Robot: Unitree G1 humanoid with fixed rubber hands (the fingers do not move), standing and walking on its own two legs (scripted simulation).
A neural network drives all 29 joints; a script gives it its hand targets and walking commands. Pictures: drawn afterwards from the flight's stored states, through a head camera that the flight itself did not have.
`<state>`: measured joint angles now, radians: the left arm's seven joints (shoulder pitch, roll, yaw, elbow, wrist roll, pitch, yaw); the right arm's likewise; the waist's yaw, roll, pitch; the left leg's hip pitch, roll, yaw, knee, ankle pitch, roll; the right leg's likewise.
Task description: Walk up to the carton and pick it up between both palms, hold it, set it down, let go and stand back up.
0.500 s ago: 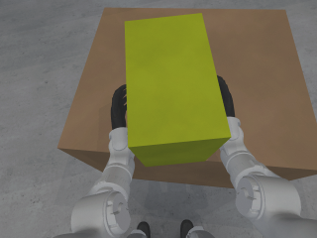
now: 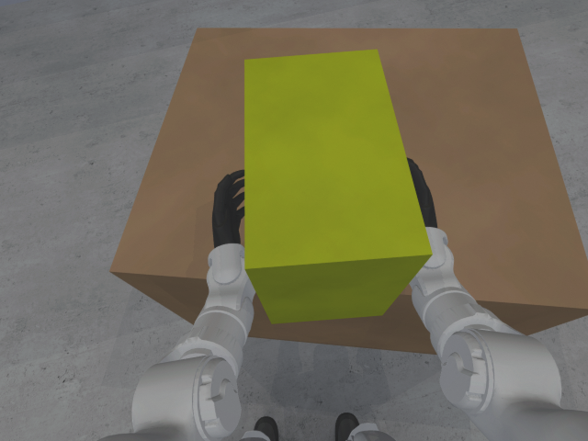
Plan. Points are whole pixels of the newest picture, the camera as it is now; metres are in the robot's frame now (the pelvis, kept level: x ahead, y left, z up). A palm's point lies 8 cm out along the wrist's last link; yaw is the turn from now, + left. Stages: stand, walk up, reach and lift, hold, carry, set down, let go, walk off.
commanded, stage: reach and lift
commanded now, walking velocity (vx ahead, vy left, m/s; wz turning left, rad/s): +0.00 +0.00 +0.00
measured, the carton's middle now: (319, 199) +0.45 -0.01 +0.00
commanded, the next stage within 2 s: hold in 1.98 s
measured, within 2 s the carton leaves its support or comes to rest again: leaves its support in 0.12 s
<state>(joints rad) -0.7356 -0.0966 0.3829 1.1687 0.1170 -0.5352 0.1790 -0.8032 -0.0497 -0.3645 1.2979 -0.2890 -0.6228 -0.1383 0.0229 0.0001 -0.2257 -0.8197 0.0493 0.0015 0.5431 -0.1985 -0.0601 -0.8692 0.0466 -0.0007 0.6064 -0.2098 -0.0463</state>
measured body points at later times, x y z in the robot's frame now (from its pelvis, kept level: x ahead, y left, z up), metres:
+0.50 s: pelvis -0.01 -0.01 +0.00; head +0.06 -0.03 +0.44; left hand +0.40 +0.13 +0.03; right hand +0.42 -0.14 +0.05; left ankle +0.01 +0.16 -0.71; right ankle +0.02 -0.08 -0.71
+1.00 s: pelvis -0.02 +0.02 +0.02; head -0.04 +0.03 +0.47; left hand +0.40 +0.18 +0.14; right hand +0.41 -0.09 +0.17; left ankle +0.01 +0.16 -0.72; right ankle +0.02 -0.07 -0.72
